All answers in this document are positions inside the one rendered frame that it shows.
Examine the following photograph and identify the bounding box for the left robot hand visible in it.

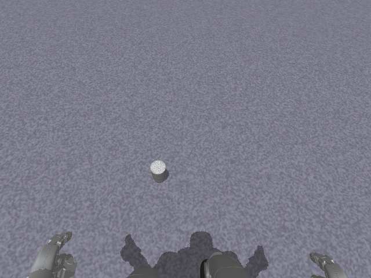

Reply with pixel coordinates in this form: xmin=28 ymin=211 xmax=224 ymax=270
xmin=30 ymin=232 xmax=77 ymax=278

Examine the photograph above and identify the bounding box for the cup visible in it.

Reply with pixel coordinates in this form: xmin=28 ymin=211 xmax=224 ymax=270
xmin=150 ymin=160 xmax=166 ymax=183

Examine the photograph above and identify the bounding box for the right robot hand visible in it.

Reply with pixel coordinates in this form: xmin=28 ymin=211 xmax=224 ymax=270
xmin=310 ymin=253 xmax=348 ymax=278

